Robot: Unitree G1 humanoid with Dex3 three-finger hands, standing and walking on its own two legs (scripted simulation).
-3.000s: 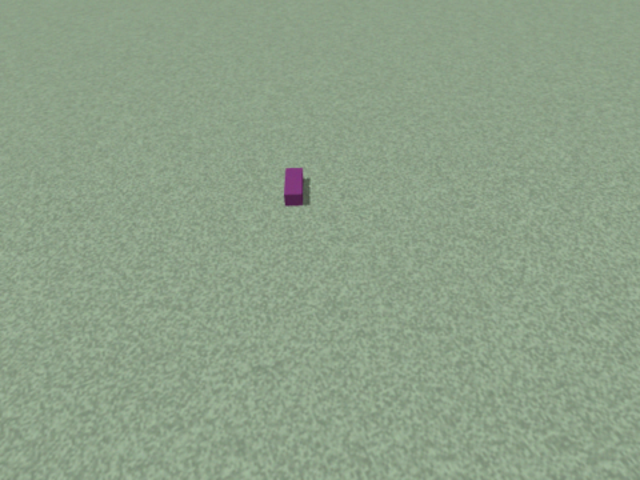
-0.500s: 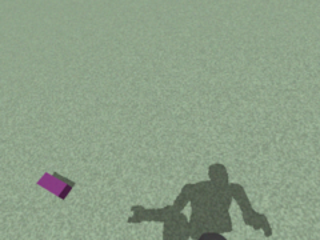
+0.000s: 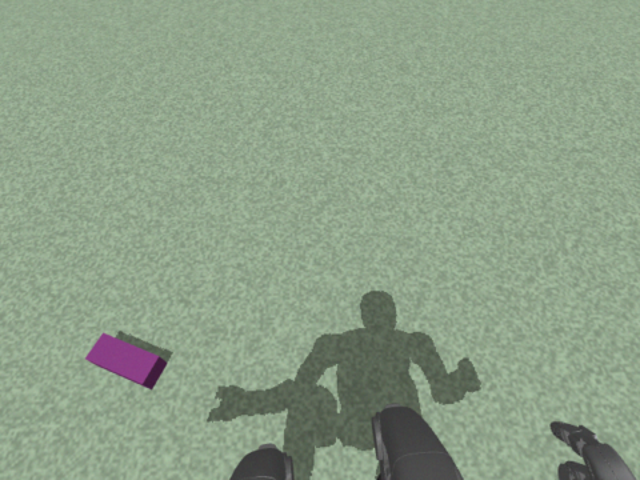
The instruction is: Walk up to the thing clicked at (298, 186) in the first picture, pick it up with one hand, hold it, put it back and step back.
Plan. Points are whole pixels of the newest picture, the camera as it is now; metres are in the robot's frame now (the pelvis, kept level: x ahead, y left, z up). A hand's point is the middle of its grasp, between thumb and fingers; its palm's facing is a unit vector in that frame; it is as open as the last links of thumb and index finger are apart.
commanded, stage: walk up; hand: left
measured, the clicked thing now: (127, 361) +0.49 +0.58 -0.70
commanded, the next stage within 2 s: none
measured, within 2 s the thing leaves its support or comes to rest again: neither
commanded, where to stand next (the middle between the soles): +0.01 +0.47 m, yaw -25 degrees
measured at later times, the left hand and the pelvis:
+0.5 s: hand out of the picture +0.10 +0.55 -0.10, palm faces -0.16 -0.74 -0.66, open 7.4 cm; pelvis -0.02 +0.23 -0.02, yaw -9 degrees
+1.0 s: hand out of the picture +0.10 +0.70 -0.12, palm faces -0.28 -0.79 -0.55, open 7.4 cm; pelvis -0.06 +0.45 +0.00, yaw -17 degrees
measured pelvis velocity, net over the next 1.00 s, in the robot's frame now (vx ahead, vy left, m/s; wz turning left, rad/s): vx -0.06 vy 0.45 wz -0.29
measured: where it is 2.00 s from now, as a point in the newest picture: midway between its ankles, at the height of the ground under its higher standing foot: outside the picture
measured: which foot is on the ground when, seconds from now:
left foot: down 0.00-0.14, up 0.16-0.50, down 0.52-0.90, up 0.92-1.00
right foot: up 0.00-0.12, down 0.14-0.56, up 0.58-0.86, down 0.88-1.00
